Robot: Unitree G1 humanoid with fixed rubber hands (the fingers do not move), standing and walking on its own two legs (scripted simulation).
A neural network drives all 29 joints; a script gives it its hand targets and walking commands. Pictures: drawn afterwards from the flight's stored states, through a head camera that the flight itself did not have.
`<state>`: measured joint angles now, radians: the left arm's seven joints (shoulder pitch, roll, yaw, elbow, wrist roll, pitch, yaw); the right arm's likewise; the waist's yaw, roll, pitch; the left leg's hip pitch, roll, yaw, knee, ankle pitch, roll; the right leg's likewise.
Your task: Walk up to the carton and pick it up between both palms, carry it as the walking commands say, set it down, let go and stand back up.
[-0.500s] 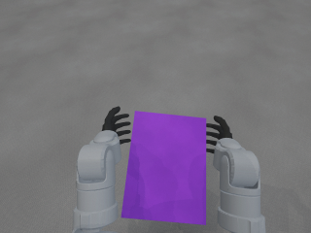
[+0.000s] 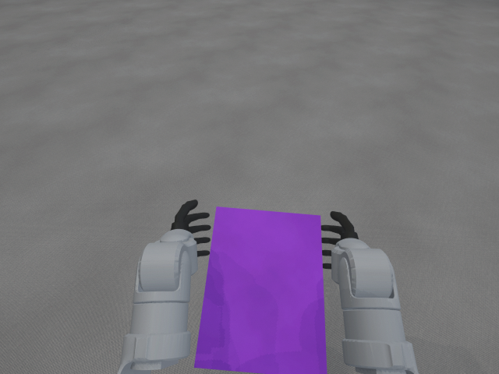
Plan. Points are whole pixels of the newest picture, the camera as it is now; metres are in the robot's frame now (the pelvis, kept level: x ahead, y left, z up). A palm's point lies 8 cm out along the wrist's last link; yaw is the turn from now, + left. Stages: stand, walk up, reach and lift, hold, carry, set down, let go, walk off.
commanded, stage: carry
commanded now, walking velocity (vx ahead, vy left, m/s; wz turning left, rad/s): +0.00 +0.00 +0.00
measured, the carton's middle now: (260, 292) +0.28 +0.00 -0.03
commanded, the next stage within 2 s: hold in 1.88 s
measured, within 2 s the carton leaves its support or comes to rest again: neither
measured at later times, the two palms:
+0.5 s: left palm (155, 271) +0.26 +0.17 +0.07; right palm (332, 286) +0.25 -0.10 +0.07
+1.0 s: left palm (135, 304) +0.21 +0.18 +0.07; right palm (326, 321) +0.20 -0.08 +0.06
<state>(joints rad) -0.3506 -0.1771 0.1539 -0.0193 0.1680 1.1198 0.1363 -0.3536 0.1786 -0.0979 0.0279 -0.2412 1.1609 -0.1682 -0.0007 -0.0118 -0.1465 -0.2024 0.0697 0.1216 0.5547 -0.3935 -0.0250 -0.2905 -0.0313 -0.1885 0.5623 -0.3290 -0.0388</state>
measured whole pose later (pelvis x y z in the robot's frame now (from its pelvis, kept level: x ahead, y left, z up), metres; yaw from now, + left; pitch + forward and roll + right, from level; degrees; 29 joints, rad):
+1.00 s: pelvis -0.08 +0.05 +0.00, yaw +0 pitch +1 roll +0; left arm -0.24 -0.15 0.09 0.03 0.17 0.95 0.09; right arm -0.22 0.14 -0.05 0.05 -0.21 1.00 -0.12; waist 0.00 -0.01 -0.11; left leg -0.25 0.01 0.21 0.50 -0.27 0.07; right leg -0.34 -0.11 -0.16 0.48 -0.15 0.02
